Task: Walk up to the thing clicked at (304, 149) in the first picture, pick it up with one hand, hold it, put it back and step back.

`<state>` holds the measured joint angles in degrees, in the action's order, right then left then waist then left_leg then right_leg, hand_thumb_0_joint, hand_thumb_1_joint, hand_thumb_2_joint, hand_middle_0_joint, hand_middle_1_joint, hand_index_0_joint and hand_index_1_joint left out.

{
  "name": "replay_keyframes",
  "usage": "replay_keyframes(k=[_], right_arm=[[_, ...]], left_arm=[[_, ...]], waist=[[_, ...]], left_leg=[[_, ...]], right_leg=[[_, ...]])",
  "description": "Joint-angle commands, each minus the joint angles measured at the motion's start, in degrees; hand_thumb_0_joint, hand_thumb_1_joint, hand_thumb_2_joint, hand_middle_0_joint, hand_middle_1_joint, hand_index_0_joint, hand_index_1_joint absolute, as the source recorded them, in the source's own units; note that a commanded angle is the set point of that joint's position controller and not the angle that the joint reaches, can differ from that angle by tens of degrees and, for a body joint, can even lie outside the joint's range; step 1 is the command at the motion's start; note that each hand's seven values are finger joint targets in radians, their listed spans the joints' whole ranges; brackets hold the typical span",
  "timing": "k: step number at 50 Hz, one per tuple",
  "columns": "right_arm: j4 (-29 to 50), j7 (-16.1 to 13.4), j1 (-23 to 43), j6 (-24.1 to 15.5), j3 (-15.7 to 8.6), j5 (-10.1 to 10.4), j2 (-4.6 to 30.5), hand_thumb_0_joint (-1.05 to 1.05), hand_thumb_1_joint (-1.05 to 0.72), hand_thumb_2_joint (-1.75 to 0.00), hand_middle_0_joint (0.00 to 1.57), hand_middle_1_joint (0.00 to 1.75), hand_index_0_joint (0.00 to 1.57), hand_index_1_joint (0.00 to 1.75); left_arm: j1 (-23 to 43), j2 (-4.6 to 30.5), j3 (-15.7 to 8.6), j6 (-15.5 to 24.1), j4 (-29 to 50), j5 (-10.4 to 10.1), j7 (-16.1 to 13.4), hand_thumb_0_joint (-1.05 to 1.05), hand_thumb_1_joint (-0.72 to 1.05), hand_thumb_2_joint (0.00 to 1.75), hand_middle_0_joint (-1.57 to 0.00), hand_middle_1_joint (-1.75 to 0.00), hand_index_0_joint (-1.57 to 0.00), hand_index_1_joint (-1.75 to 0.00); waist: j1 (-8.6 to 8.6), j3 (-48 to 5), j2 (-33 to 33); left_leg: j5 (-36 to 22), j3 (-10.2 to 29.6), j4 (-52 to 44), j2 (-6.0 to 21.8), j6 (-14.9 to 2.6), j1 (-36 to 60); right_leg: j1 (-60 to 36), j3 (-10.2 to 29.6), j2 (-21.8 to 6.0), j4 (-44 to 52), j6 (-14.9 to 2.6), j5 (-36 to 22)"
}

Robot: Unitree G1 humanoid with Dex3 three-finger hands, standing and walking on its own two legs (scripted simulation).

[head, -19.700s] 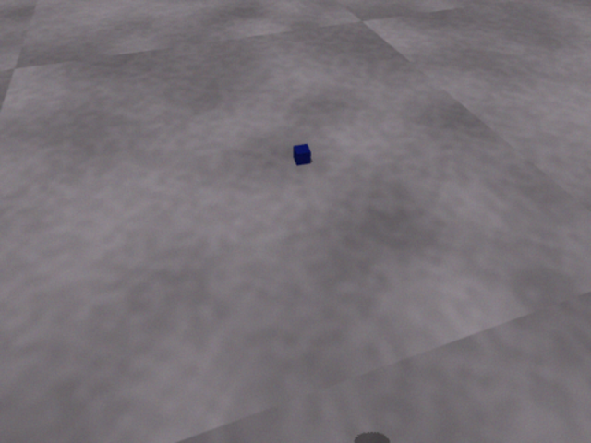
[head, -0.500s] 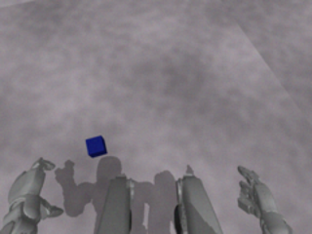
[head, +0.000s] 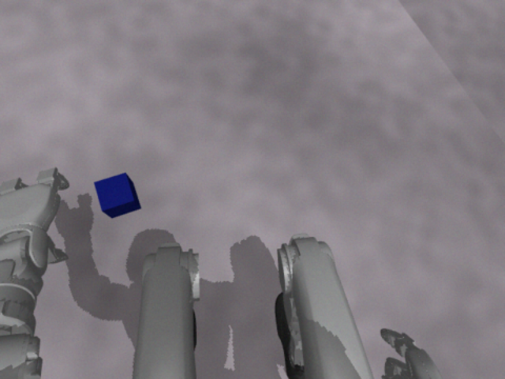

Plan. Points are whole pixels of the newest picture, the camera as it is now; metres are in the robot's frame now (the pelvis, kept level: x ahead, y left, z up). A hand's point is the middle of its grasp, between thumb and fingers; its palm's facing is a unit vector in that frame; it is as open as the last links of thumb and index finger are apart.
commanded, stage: rise first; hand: left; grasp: from above
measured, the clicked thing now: (118, 196) +0.49 +0.28 -0.37
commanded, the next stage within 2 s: approach in 1.06 s
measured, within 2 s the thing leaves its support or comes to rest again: neither
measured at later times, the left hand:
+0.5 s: hand (73, 210) +0.41 +0.31 -0.21, palm faces -0.40 -0.15 -0.90, open 13.6 cm
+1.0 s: hand (84, 205) +0.43 +0.31 -0.24, palm faces -0.40 -0.17 -0.90, open 14.1 cm
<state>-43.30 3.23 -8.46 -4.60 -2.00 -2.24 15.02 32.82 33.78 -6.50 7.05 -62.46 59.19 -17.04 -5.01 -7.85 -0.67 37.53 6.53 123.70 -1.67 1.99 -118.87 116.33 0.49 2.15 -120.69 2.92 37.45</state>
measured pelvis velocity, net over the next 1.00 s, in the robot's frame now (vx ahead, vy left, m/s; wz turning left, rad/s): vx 0.02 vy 0.00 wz -0.04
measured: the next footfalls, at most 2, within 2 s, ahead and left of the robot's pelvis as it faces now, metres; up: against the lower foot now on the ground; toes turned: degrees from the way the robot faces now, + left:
none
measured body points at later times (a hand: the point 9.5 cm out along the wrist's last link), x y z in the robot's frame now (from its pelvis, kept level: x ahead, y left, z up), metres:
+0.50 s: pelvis +0.01 +0.01 -0.04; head +0.23 +0.06 +0.35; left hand +0.43 +0.32 -0.15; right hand +0.10 -0.26 -0.16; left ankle +0.09 +0.13 -0.37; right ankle +0.11 -0.14 -0.37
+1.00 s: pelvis +0.02 +0.00 -0.06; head +0.25 +0.05 +0.32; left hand +0.45 +0.31 -0.19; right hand +0.07 -0.27 -0.18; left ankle +0.09 +0.13 -0.37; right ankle +0.11 -0.14 -0.37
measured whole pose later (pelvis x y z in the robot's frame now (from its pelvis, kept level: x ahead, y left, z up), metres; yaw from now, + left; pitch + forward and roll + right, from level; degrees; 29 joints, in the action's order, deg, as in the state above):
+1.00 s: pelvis +0.02 +0.00 -0.06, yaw -3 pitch +35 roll -7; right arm -46.1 9.0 -7.6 -5.5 0.2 -6.8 15.3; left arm 47.1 37.0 -10.7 5.9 -80.9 64.2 -27.0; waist -9.4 -4.8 0.2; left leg 40.7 8.1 135.6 -1.8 2.3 -130.2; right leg 127.3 -0.3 3.1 -131.3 3.7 39.8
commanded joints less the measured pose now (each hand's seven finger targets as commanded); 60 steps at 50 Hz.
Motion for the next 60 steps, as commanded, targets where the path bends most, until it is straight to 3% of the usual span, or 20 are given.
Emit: replay_keyframes(k=[1, 4, 7, 14, 16, 20, 24, 28, 31, 36, 39, 44, 50, 55, 58, 60], right_arm=[[3.61, 0.08, -5.13, -1.32, -3.27, -0.47, 12.4, 0.0, -0.87, -0.89, 0.2, 0.3, 0.2, 0.3], [2.61, 0.51, -5.78, -1.04, -3.01, -1.07, 12.77, 0.0, -0.87, -0.89, 0.2, 0.3, 0.2, 0.3], [1.68, 0.95, -7.07, -0.99, -3.25, -1.81, 13.07, 0.0, -0.88, -0.89, 0.2, 0.3, 0.2, 0.3], [0.59, 1.93, -8.4, -1.45, -3.19, -2.93, 11.98, 0.0, -0.88, -0.89, 0.2, 0.3, 0.2, 0.3], [0.2, 2.17, -8.4, -1.66, -3.1, -3.05, 12.73, 0.0, -0.88, -0.9, 0.2, 0.3, 0.2, 0.3], [-0.06, 2.65, -8.3, -1.96, -2.52, -3.31, 12.27, 0.0, -0.89, -0.9, 0.2, 0.3, 0.2, 0.3], [-0.36, 3.31, -8.48, -2.05, -1.92, -3.57, 12.33, 0.0, -0.9, -0.9, 0.2, 0.3, 0.2, 0.3], [-0.39, 3.82, -9.05, -2.21, -1.23, -3.9, 12.09, 0.0, -0.9, -0.9, 0.2, 0.3, 0.2, 0.3], [-0.61, 4.3, -8.97, -2.23, -1.24, -3.86, 12.15, 0.0, -0.9, -0.9, 0.2, 0.3, 0.2, 0.3], [-0.99, 4.83, -9.41, -1.92, -1.57, -3.99, 12.68, 0.0, -0.9, -0.9, 0.2, 0.3, 0.2, 0.3], [-1.29, 5.16, -10.1, -1.89, -1.64, -4.15, 13.01, 0.0, -0.9, -0.9, 0.2, 0.3, 0.2, 0.3], [-1.47, 5.38, -10.15, -1.66, -1.62, -4.39, 12.74, 0.0, -0.9, -0.9, 0.2, 0.3, 0.2, 0.3], [-1.58, 5.6, -10.05, -1.44, -1.51, -4.39, 13.01, 0.0, -0.9, -0.9, 0.2, 0.3, 0.2, 0.3], [-1.8, 5.81, -9.81, -1.22, -1.28, -4.69, 13.19, 0.0, -0.9, -0.9, 0.2, 0.3, 0.2, 0.3], [-1.9, 6.06, -9.87, -1.32, -1.15, -4.97, 13.38, 0.0, -0.91, -0.91, 0.2, 0.3, 0.2, 0.3], [-1.91, 6.1, -9.82, -1.25, -0.91, -5.1, 13.81, 0.0, -0.89, -0.89, 0.2, 0.3, 0.2, 0.3]], left_arm=[[15.44, 16.21, -2.56, 1.6, 5.2, 3.82, -5.02, 0.0, -0.41, 0.91, -0.17, -0.89, -0.17, -0.88], [16.87, 17.9, -4.13, 1.76, 2.94, 5.56, -7.34, 0.0, -0.41, 0.91, -0.17, -0.88, -0.17, -0.88], [19.43, 16.53, -3.92, 1.26, 1.68, 6.63, -9.18, 0.0, -0.41, 0.91, -0.17, -0.89, -0.17, -0.88], [23.76, 13.64, -2.68, -1.92, -3.96, 4.79, -11.55, 0.0, -0.43, 0.91, -0.15, -0.92, -0.16, -0.91], [24.62, 14.51, -3.4, -2.79, -5.19, 4.63, -11.96, 0.0, -0.43, 0.91, -0.16, -0.92, -0.16, -0.92], [26.77, 14.0, -2.45, -3.57, -8.43, 3.96, -11.87, 0.0, -0.47, 0.93, -0.14, -0.94, -0.14, -0.94], [25.55, 15.44, -3.16, -3.62, -10.23, 4.19, -11.53, 0.0, -0.49, 0.94, -0.13, -0.97, -0.14, -0.97], [27.53, 16.95, -4.78, -3.14, -9.97, 4.33, -12.17, 0.0, -0.5, 0.95, -0.13, -0.97, -0.13, -0.97], [27.29, 16.25, -4.57, -2.86, -11.38, 4.44, -12.47, 0.0, -0.52, 0.97, -0.11, -0.99, -0.11, -0.99], [27.97, 17.44, -4.95, -2.56, -9.44, 4.29, -12.43, 0.0, -0.55, 0.99, -0.09, -1.02, -0.09, -1.02], [27.63, 16.56, -4.89, -2.37, -10.94, 4.15, -12.34, 0.0, -0.54, 0.98, -0.09, -1.01, -0.09, -1.01], [27.95, 18.12, -5.44, -1.58, -11.32, 4.19, -12.31, 0.0, -0.57, 1.0, -0.08, -1.02, -0.08, -1.02], [28.67, 18.79, -5.54, -0.66, -11.02, 5.09, -12.27, 0.0, -0.58, 1.01, -0.07, -1.02, -0.07, -1.02], [28.46, 17.47, -5.25, -0.6, -12.71, 5.43, -12.89, 0.0, -0.57, 1.01, -0.07, -1.02, -0.07, -1.02], [29.51, 18.67, -5.51, -0.43, -13.25, 5.41, -12.94, 0.0, -0.61, 1.08, -0.08, -0.98, -0.04, -1.02], [30.96, 20.08, -6.31, -0.47, -13.24, 5.54, -13.1, 0.0, -0.59, 1.03, -0.08, -0.98, -0.06, -0.99]], waist=[[0.5, -32.44, -9.46], [0.82, -33.15, -11.03], [0.01, -36.15, -12.61], [-2.07, -35.81, -12.29], [-2.0, -35.6, -13.41], [-3.56, -32.59, -11.35], [-2.89, -33.98, -10.85], [-3.45, -35.0, -10.25], [-3.48, -33.77, -11.6], [-2.94, -36.48, -13.24], [-4.14, -34.78, -12.16], [-3.85, -34.19, -10.68], [-3.94, -34.63, -11.93], [-4.36, -34.63, -12.53], [-4.79, -33.34, -11.67], [-4.82, -34.63, -12.47]], left_leg=[[-0.46, -4.64, -15.58, -0.41, -2.62, 25.07], [-3.31, -4.93, -14.0, -0.24, -2.49, 25.36], [-6.82, -4.88, -12.53, 0.07, -2.35, 27.06], [-6.78, -4.75, -10.89, 0.33, -2.69, 25.87], [-6.57, -4.15, -10.97, 0.6, -2.49, 25.62], [-4.08, -4.14, -9.69, 0.63, -2.95, 22.15], [-6.15, -4.93, -7.84, 0.51, -3.16, 21.07], [-7.17, -5.54, -6.03, 0.27, -3.59, 18.6], [-6.11, -5.17, -6.4, 0.32, -3.35, 18.5], [-7.81, -5.23, -5.16, 0.38, -3.15, 20.27], [-8.11, -4.98, -4.5, 0.55, -3.23, 19.31], [-6.44, -5.72, -3.11, 0.31, -3.67, 15.92], [-8.27, -5.58, -2.12, 0.27, -3.49, 16.39], [-9.4, -5.14, -1.92, 0.36, -3.19, 17.93], [-8.28, -5.47, -1.18, 0.35, -3.6, 15.73], [-8.71, -5.32, -1.05, 0.3, -3.53, 16.09]], right_leg=[[-11.51, -6.69, 0.28, 11.55, -5.51, -0.91], [-10.25, -6.86, -0.02, 9.95, -5.47, -3.63], [-9.13, -7.16, -0.13, 8.33, -5.39, -7.07], [-8.66, -7.55, 0.06, 7.53, -5.21, -7.9], [-7.09, -7.8, -0.14, 6.47, -5.21, -7.77], [-6.38, -7.79, 0.03, 6.41, -5.13, -5.95], [-8.21, -7.57, 0.35, 5.73, -5.19, -7.68], [-9.96, -7.37, 0.44, 5.26, -4.87, -8.98], [-7.7, -7.77, 0.5, 4.32, -5.15, -7.77], [-7.7, -7.83, 0.58, 3.14, -5.34, -9.34], [-7.26, -8.05, 0.46, 2.88, -5.09, -9.87], [-8.72, -7.72, 0.79, 3.32, -4.98, -8.64], [-8.08, -7.95, 0.67, 1.71, -5.03, -10.21], [-6.48, -8.42, 0.71, 0.72, -5.05, -11.24], [-7.15, -8.24, 0.69, 1.32, -4.88, -10.7], [-7.16, -8.36, 0.7, 0.64, -4.85, -10.93]])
